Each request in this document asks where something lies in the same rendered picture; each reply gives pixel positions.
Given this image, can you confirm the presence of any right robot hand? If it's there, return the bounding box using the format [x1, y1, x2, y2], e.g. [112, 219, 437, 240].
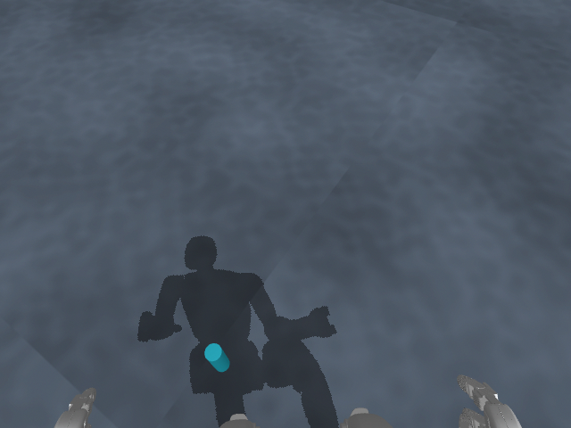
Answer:
[457, 374, 522, 428]

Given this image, can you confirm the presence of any left robot hand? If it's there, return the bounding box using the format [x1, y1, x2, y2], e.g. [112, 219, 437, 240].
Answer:
[54, 388, 96, 428]

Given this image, can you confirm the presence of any can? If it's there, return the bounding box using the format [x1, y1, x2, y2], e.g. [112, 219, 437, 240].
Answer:
[204, 343, 230, 372]

